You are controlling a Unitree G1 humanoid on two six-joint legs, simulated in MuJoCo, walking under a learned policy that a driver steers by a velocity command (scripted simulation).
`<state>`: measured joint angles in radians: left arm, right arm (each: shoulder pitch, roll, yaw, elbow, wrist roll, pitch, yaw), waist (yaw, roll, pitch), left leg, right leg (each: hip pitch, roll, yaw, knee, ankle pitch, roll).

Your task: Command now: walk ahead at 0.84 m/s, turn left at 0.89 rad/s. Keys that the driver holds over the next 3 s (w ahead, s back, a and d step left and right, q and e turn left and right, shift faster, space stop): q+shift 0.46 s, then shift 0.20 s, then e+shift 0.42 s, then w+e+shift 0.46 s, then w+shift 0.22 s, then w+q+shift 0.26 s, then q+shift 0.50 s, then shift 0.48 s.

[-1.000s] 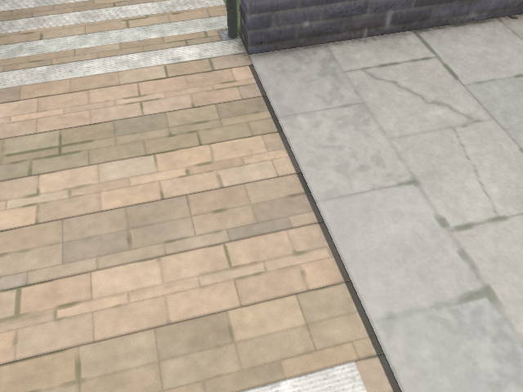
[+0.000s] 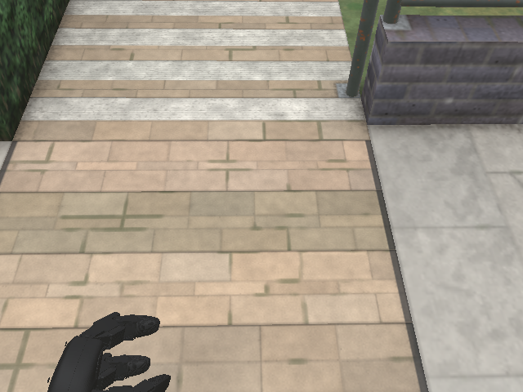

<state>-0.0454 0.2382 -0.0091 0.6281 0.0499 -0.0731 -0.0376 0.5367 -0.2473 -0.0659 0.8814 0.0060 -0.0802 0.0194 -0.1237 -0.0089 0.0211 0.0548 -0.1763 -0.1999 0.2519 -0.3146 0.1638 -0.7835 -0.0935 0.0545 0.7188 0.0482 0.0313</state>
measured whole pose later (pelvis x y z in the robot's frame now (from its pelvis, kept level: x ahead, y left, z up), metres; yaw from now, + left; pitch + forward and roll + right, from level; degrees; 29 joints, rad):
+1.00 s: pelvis +0.34 +0.02 -0.01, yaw +24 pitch +0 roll +2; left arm 0.30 0.25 0.04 0.74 0.02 0.05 -0.02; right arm 0.17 -0.25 -0.04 0.71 -0.02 0.04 -0.04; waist 0.03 0.03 0.02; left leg -0.42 -0.01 0.10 0.69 -0.34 0.02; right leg -0.27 0.03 -0.02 0.63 -0.34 -0.07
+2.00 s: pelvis +0.78 -0.06 +0.00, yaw -7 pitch +2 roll -1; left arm 0.26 0.27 0.03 0.78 0.05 -0.07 -0.02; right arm 0.38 -0.26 -0.02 0.86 -0.01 -0.06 0.03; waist -0.04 0.01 0.03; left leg -0.46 0.09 -0.04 1.27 -0.23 0.09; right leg -0.26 0.03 -0.14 0.52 -0.29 -0.07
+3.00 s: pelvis +1.24 -0.16 +0.01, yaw +30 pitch +0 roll +2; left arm 0.23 0.28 -0.01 0.74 0.01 0.01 0.03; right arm 0.22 -0.32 -0.05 0.78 -0.01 0.05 -0.01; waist 0.00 0.04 0.06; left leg -0.32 -0.16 -0.19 0.88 -0.48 -0.01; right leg -0.23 0.03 0.05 0.44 -0.21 -0.04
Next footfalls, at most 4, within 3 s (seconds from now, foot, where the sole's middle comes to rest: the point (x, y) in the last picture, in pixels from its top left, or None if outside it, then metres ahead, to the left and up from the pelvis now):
0.12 right None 0.35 -0.12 -0.77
0.54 left None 0.40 0.16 -0.77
0.96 right None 0.40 -0.04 -0.77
1.38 left None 0.44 0.17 -0.77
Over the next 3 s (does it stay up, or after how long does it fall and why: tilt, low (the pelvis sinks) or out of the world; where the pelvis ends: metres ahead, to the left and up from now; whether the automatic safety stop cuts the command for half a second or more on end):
stays up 1.24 -0.16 0.01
